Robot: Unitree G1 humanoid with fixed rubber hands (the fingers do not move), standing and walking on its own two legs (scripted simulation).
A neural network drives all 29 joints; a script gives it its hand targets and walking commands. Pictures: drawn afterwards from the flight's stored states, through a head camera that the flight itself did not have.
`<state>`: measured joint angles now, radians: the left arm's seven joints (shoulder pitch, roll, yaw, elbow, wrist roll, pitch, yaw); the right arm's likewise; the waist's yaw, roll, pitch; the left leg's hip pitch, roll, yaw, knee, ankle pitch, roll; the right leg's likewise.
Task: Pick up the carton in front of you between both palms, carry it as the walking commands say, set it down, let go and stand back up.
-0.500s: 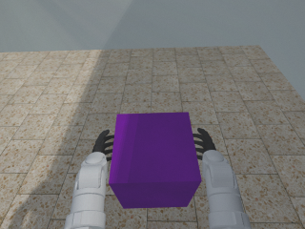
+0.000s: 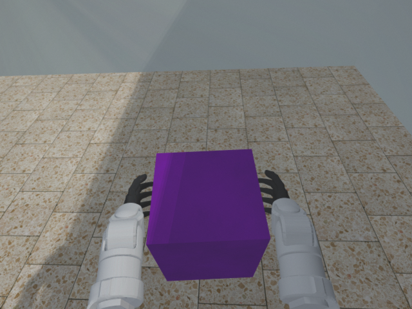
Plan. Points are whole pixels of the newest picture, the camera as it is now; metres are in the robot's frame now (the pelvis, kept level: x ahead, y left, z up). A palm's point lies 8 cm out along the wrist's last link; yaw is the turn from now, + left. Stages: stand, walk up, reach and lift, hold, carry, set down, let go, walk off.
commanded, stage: set down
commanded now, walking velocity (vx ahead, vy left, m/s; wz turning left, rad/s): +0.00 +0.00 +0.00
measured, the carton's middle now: (207, 218) +0.32 +0.00 -0.04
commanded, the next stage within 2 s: none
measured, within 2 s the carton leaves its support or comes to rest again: neither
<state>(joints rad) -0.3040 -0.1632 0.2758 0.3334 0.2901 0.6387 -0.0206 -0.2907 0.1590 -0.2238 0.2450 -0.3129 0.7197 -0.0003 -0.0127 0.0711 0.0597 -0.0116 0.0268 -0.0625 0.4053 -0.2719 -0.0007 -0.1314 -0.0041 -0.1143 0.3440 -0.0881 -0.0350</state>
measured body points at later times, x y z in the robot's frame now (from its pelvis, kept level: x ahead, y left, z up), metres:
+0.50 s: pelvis -0.02 +0.03 -0.06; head +0.18 -0.01 +0.34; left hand +0.38 +0.14 -0.13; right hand +0.35 -0.16 -0.15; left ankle -0.02 +0.15 -0.74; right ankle +0.08 -0.10 -0.74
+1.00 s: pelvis -0.05 +0.02 -0.18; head +0.22 -0.01 +0.18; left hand +0.44 +0.13 -0.27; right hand +0.41 -0.17 -0.28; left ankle -0.02 +0.15 -0.74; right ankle +0.08 -0.11 -0.74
